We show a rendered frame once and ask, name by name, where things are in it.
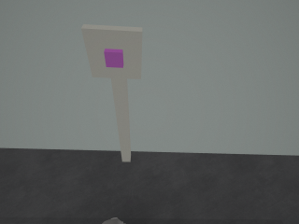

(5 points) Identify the panel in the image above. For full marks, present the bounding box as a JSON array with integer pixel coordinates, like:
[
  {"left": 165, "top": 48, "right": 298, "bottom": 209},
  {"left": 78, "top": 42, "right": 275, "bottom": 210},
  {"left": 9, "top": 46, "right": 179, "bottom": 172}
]
[{"left": 81, "top": 24, "right": 143, "bottom": 162}]

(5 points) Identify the button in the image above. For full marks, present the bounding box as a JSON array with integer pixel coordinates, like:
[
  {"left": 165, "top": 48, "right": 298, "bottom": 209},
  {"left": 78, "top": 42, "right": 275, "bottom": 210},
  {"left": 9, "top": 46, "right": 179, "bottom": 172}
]
[{"left": 104, "top": 49, "right": 124, "bottom": 68}]

